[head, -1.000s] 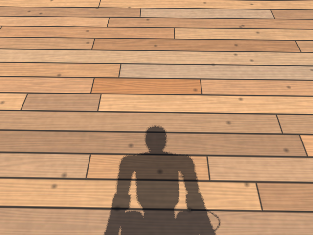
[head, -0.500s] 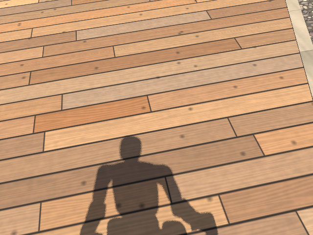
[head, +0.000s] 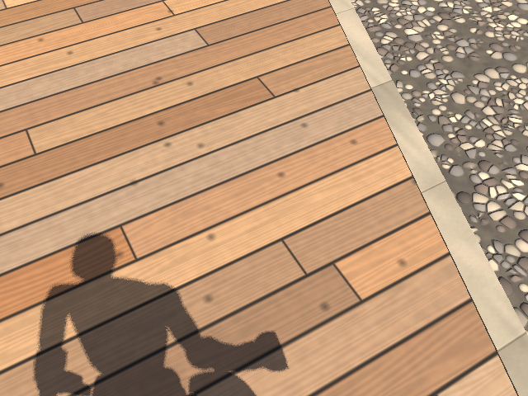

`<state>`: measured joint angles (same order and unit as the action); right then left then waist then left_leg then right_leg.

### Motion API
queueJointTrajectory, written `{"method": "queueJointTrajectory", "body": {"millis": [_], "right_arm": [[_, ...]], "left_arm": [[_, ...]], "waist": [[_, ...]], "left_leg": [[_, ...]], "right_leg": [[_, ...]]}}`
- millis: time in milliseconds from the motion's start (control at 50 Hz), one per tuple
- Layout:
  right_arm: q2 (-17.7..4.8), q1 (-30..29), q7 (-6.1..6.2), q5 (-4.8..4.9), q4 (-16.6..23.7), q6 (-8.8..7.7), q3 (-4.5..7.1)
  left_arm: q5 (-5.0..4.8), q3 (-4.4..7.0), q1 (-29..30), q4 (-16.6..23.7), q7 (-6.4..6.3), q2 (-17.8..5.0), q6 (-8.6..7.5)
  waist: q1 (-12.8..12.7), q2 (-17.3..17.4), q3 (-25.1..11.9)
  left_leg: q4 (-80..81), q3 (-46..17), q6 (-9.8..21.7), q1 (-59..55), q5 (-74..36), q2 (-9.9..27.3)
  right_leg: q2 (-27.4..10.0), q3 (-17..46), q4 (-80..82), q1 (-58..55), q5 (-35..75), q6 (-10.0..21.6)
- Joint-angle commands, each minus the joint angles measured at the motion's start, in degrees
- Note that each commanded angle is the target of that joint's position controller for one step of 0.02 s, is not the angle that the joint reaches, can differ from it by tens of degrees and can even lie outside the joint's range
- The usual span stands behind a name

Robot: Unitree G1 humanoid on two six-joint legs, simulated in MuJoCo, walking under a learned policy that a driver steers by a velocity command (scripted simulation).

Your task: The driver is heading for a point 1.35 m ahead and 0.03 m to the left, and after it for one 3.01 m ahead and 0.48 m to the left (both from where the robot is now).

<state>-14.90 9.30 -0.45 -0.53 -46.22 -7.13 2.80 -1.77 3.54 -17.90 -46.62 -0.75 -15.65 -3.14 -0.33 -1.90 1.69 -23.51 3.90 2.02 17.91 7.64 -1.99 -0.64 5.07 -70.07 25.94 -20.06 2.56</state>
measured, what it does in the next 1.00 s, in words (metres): walks ahead: right foot, then left foot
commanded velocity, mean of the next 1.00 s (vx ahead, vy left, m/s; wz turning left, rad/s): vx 0.50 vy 0.00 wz -0.09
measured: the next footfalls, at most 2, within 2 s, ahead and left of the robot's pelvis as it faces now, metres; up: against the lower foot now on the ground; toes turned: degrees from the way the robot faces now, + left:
right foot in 0.38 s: +0.34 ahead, -0.19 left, +0.00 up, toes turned -16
left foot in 0.96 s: +0.69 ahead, -0.04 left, +0.00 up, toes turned +0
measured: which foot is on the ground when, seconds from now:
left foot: down 0.00-0.38, up 0.40-0.94, down 0.96-1.00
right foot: up 0.00-0.36, down 0.38-0.96, up 0.98-1.00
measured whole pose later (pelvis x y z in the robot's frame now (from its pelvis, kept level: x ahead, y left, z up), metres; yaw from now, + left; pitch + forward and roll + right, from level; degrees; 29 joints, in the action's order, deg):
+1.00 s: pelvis +0.55 -0.11 -0.03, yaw -1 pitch +3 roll +0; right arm -15.2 5.5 -3.3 1.1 -40.1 -3.7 3.2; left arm 0.1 3.4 -18.6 -47.6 -1.4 -15.3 -3.4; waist -1.3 0.9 2.1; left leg -36.8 3.6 7.2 30.7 8.9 -2.7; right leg -2.4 -7.8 -49.7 4.6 -28.7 -0.1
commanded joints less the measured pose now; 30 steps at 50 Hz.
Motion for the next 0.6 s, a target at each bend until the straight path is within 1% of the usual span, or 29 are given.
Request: {"method": "queueJointTrajectory", "body": {"millis": [20,40,60,100,140,180,240,280,300,320,340,360,380,400,420,440,460,480,500,520,560,600], "right_arm": [[-4.9,1.6,-0.21,0.05,1.3,-0.92,1.38],[-5.6,1.8,-0.28,0.34,0.8,-1.16,1.67],[-6.5,2.1,-0.27,0.42,0.4,-1.26,2.00],[-7.8,2.9,-0.12,0.29,-0.2,-1.02,2.47],[-8.7,3.1,0.03,0.24,-0.5,-0.57,2.65],[-9.5,3.9,0.23,0.43,-0.7,-0.04,2.69],[-11.0,6.6,0.40,1.12,-1.4,0.90,2.92],[-12.0,7.6,0.45,1.72,-1.9,1.71,3.24],[-12.6,7.6,0.52,1.96,-2.0,2.16,3.43],[-13.1,7.7,0.61,2.15,-2.1,2.53,3.54],[-13.8,7.6,0.75,2.28,-2.2,2.91,3.66],[-13.6,6.8,0.94,2.29,-2.1,3.39,3.43],[-11.2,7.6,1.16,1.40,-1.5,3.25,2.41],[-3.1,12.5,0.39,-0.84,1.3,2.04,-0.20],[-6.3,11.3,-0.45,1.33,0.8,-0.23,-0.06],[-10.1,5.7,-0.85,3.97,2.0,-0.82,1.17],[-9.1,3.5,-0.70,3.84,2.5,-0.96,0.71],[-8.7,2.6,-0.27,2.63,1.8,-0.55,0.78],[-8.8,4.0,-0.22,2.15,1.2,0.36,1.17],[-8.2,5.8,-0.35,2.24,0.5,1.38,1.24],[-6.3,7.3,-0.19,2.18,-0.2,3.00,1.10],[-5.5,4.7,0.12,2.14,0.4,3.70,1.12]], "left_arm": [[-0.26,0.72,-1.8,4.6,0.31,-1.7,0.31],[-0.09,0.62,-0.5,5.6,0.30,-1.4,0.65],[0.19,0.56,1.0,6.7,0.27,-1.4,0.83],[0.50,0.48,3.3,8.2,0.45,-1.8,0.77],[0.32,0.32,5.9,9.3,1.13,-1.8,0.34],[0.42,-0.04,10.2,10.7,2.04,-1.4,-0.12],[0.31,-0.32,15.8,13.4,3.21,-1.3,-0.09],[0.20,-0.15,17.8,15.2,3.82,-1.9,0.11],[0.27,0.10,17.9,15.8,4.05,-2.5,0.19],[0.47,0.47,16.8,16.1,4.08,-3.1,0.28],[0.68,1.22,13.5,15.7,3.96,-4.3,0.37],[0.69,2.69,4.7,13.4,3.68,-6.5,0.38],[0.63,4.73,-6.0,10.2,2.69,-10.6,0.65],[0.64,5.81,-8.0,9.8,1.83,-18.1,0.61],[0.85,4.61,-10.5,10.8,2.10,-14.9,-0.20],[1.60,3.41,-8.2,10.1,2.56,-11.0,-0.84],[1.34,2.81,-4.3,10.3,2.59,-9.2,-1.11],[1.43,2.07,0.3,10.7,2.63,-7.0,-1.32],[1.89,1.39,3.0,10.9,2.67,-5.0,-1.72],[2.10,1.30,3.9,10.7,2.70,-4.7,-2.18],[2.11,1.55,3.8,9.2,2.61,-5.3,-3.44],[2.63,1.83,2.6,7.7,2.05,-5.8,-3.97]], "waist": [[-0.1,6.0,-2.6],[-0.1,5.6,-1.6],[-0.1,5.0,-1.0],[0.3,4.2,-0.6],[1.1,4.3,-0.4],[2.7,4.2,0.4],[4.9,4.4,1.8],[5.0,4.9,2.7],[4.5,5.3,2.5],[3.3,6.0,1.4],[0.9,6.9,-1.0],[-4.4,6.1,-5.4],[-8.8,2.8,-11.2],[-3.7,-13.8,-15.5],[-5.9,-10.8,-26.6],[-6.8,-5.6,-18.9],[-4.9,-3.3,-13.1],[-2.8,0.3,-9.5],[-0.5,-0.3,-7.9],[0.8,-1.0,-7.3],[1.9,-0.5,-5.6],[1.2,0.0,-2.7]], "left_leg": [[14.8,-14.7,9.7,-9.1,-2.4,16.5],[15.7,-12.8,10.2,-8.6,-4.3,16.8],[16.3,-11.2,10.7,-8.7,-6.3,17.2],[16.7,-7.7,10.9,-10.2,-9.4,17.5],[16.3,-3.5,9.9,-11.6,-11.7,16.5],[15.6,0.3,8.7,-12.4,-12.4,15.7],[14.4,2.6,7.5,-15.9,-10.8,16.8],[12.7,3.4,6.5,-19.4,-12.2,18.3],[10.8,4.2,6.0,-20.9,-16.2,18.8],[7.5,5.0,5.5,-21.5,-24.7,19.0],[1.7,6.0,5.0,-21.5,-34.5,18.7],[-9.2,8.0,3.8,-19.0,-40.8,16.9],[-24.2,8.7,1.6,-7.6,-32.5,14.5],[-46.6,7.6,-2.1,18.1,16.4,5.4],[-56.8,-6.4,-1.9,24.1,26.1,1.8],[-58.2,-7.8,-1.0,29.3,21.3,4.9],[-54.4,-7.2,-0.1,28.3,16.6,7.7],[-50.5,-7.3,-0.1,25.0,12.8,10.1],[-47.8,-8.1,-0.2,21.0,10.2,11.6],[-46.6,-8.3,-0.3,18.2,8.3,12.0],[-44.1,-8.3,-1.1,17.5,5.4,11.6],[-40.3,-9.9,-1.8,21.1,0.5,10.7]], "right_leg": [[-6.9,1.6,0.1,10.3,3.5,-0.3],[-7.5,1.5,1.6,11.8,4.3,-0.4],[-7.8,1.6,3.3,13.6,5.8,-0.7],[-8.1,1.7,7.7,16.1,10.4,-1.2],[-7.8,0.6,14.2,16.2,16.4,-1.2],[-7.1,-1.9,21.2,14.8,21.5,-0.9],[-6.1,-5.1,27.9,14.0,21.6,-0.2],[-5.3,-6.3,30.6,14.1,17.5,1.0],[-4.4,-7.4,31.6,13.1,14.5,1.9],[-2.6,-8.7,32.6,9.6,11.2,3.0],[-0.1,-10.3,33.5,3.8,8.7,4.3],[3.1,-11.8,37.6,-8.0,11.4,6.2],[1.5,-6.7,37.7,-26.1,14.2,8.4],[-15.1,23.1,41.5,-45.5,10.0,16.8],[-21.9,43.3,51.9,-49.7,5.2,22.1],[-20.3,33.4,52.0,-45.5,9.5,18.4],[-18.2,24.1,51.4,-36.7,14.8,15.9],[-15.9,17.6,52.0,-28.3,19.6,13.8],[-14.1,13.2,53.8,-22.8,22.6,12.8],[-13.4,10.8,56.0,-19.6,22.7,12.4],[-12.9,6.0,59.1,-16.8,25.9,12.5],[-12.3,1.3,61.0,-16.8,27.4,11.5]]}}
